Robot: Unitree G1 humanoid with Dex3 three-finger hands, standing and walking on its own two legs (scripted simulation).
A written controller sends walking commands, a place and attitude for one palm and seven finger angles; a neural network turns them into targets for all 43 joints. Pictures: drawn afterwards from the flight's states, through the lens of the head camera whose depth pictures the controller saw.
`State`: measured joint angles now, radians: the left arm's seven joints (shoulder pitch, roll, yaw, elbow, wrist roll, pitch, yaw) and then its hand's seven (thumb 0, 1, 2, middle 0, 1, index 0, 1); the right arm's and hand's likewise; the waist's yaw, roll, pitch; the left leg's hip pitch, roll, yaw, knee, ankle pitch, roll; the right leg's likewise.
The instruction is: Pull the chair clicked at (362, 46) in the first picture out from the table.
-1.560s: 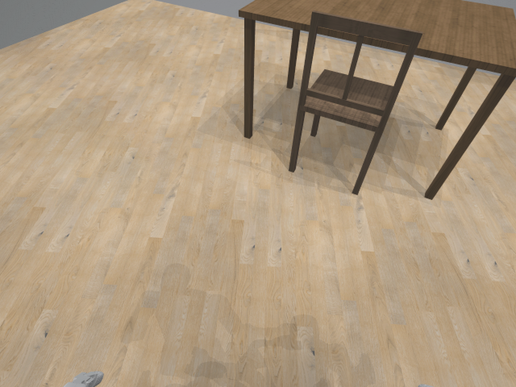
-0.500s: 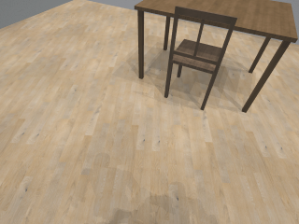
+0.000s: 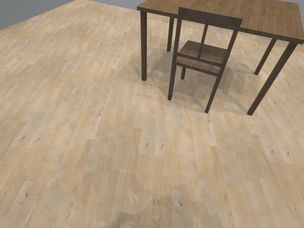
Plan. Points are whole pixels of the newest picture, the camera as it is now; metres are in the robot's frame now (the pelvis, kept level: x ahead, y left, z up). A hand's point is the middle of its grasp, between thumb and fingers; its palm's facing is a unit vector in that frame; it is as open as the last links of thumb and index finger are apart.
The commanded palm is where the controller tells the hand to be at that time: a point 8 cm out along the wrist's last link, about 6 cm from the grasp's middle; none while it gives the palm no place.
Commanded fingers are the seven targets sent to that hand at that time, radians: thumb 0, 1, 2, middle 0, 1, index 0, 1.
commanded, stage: walk to a spot facing it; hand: left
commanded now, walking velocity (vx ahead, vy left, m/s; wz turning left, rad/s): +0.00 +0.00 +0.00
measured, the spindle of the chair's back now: (202, 40) +1.32 -0.28 -0.12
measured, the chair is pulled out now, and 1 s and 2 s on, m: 0.00 0.00 0.00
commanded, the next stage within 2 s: turn to face it in 1.38 s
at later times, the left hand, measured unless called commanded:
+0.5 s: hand out of the picture +0.07 +0.16 -0.19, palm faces -0.05 -0.98 -0.20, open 7.4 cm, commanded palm none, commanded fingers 0.00 0.90 0.90 -0.20 -0.30 -0.20 -0.30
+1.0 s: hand (111, 169) +0.35 +0.18 -0.19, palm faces -0.22 -0.96 -0.17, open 7.4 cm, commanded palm none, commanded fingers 0.00 0.90 0.90 -0.20 -0.30 -0.20 -0.30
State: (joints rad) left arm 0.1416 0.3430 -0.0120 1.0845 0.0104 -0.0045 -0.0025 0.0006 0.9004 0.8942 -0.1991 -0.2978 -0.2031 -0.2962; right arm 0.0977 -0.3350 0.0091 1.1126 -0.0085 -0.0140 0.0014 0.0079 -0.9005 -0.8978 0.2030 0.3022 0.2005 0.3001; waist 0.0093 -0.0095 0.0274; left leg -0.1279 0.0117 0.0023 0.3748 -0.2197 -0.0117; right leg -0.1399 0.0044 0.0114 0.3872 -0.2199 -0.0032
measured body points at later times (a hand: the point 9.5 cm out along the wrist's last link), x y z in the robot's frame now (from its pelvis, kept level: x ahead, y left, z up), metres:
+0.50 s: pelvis +0.08 -0.03 -0.02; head +0.09 -0.04 +0.42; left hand +0.07 +0.21 -0.17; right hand +0.03 -0.27 -0.18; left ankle +0.00 +0.11 -0.71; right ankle +0.00 -0.11 -0.75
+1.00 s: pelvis +0.30 +0.00 -0.01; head +0.32 +0.02 +0.44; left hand +0.37 +0.23 -0.18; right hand +0.30 -0.24 -0.14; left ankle +0.35 +0.06 -0.75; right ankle +0.20 -0.11 -0.64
